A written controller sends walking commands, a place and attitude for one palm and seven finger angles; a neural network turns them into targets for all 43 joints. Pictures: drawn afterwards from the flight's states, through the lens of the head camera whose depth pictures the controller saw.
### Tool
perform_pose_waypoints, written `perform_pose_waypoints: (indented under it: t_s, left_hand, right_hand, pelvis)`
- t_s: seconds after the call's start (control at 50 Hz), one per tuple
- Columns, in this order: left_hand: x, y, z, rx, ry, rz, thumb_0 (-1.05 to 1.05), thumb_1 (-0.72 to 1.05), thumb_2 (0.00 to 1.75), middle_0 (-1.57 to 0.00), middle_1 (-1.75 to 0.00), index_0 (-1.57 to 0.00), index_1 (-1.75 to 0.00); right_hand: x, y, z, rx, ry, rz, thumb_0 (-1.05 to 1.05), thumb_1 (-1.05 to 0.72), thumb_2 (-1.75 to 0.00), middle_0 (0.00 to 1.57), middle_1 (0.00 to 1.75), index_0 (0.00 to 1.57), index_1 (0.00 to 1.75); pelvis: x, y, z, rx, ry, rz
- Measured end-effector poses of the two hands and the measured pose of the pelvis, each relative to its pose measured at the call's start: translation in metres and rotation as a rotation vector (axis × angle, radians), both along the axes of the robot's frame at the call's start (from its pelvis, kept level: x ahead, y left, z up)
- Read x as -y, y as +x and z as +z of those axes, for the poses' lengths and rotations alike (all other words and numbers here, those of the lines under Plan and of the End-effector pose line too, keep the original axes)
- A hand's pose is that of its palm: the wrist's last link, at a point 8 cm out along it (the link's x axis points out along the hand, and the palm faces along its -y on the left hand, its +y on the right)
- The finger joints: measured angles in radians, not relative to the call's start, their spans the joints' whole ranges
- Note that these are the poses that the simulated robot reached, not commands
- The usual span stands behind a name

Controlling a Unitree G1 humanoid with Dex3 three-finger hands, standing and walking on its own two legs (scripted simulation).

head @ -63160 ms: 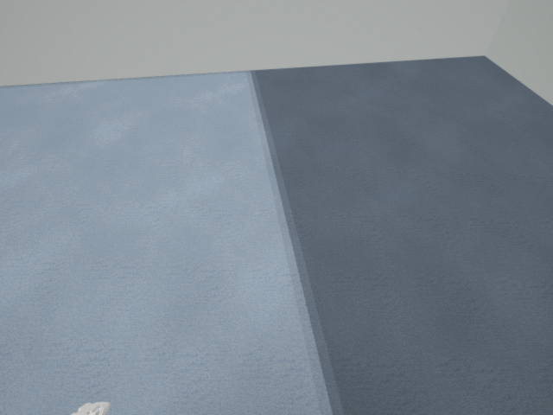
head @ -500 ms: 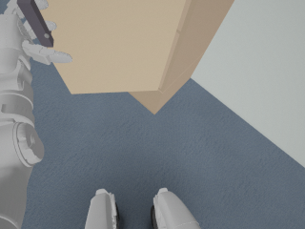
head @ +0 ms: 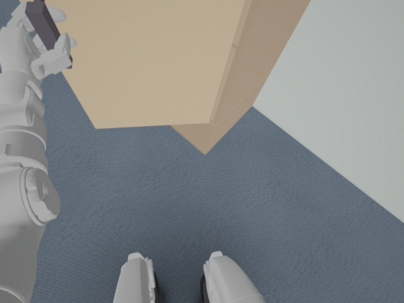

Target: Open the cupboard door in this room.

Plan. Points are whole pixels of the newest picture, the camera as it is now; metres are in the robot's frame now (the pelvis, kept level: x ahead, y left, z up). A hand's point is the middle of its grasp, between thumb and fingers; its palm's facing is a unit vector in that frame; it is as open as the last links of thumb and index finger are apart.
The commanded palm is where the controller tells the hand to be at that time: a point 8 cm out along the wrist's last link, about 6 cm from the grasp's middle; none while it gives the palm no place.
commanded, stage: close the thumb around the handle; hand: left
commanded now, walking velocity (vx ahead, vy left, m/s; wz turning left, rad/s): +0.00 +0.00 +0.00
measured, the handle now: (53, 30) +0.61 +0.20 +0.08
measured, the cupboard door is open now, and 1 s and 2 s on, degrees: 48 77 92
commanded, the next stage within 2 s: pull the door open along its arc in 0.08 s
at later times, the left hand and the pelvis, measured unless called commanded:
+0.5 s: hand (64, 66) +0.53 +0.18 +0.08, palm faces +0.01 -1.00 -0.01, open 6.1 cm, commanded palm +0.47 +0.22 +0.08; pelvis +0.01 +0.00 +0.01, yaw +0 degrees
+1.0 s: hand (111, 132) +0.40 +0.10 +0.08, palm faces +0.40 -0.92 -0.01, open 6.3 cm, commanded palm +0.34 +0.14 +0.08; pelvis +0.02 -0.02 +0.03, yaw +3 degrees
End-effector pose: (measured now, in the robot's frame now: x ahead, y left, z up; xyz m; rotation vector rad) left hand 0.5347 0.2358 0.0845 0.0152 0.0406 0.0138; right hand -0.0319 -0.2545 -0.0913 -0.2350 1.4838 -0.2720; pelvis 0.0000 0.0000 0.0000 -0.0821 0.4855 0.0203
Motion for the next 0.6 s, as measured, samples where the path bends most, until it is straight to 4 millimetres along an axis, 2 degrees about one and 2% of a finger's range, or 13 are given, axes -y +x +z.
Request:
perform_pose_waypoints:
  t_s: [0.36, 0.48, 0.6]
  left_hand:
    - [0.002, -0.004, 0.000, 0.003, -0.002, 0.004, 0.00, 0.70, 0.79, -0.33, -1.32, -0.33, -1.35]
    - [0.004, -0.023, -0.001, 0.013, -0.007, -0.003, 0.00, 0.70, 0.76, -0.32, -1.32, -0.33, -1.35]
    - [0.012, -0.057, -0.002, 0.022, -0.004, -0.024, 0.00, 0.69, 0.73, -0.31, -1.32, -0.32, -1.34]
  right_hand:
    - [-0.002, 0.003, 0.000, -0.001, 0.010, -0.002, 0.00, -0.91, -0.90, 0.21, 0.30, 0.20, 0.30]
    - [-0.005, 0.016, 0.003, 0.030, 0.035, -0.010, 0.00, -0.91, -0.90, 0.21, 0.30, 0.20, 0.30]
    - [-0.005, 0.048, 0.009, 0.116, 0.061, 0.003, 0.00, -0.91, -0.90, 0.21, 0.30, 0.20, 0.30]
  pelvis:
    - [-0.001, 0.002, 0.002, 0.002, 0.004, -0.002]
    - [-0.002, 0.008, 0.010, 0.024, 0.016, -0.008]
    - [-0.002, 0.017, 0.022, 0.063, 0.030, -0.009]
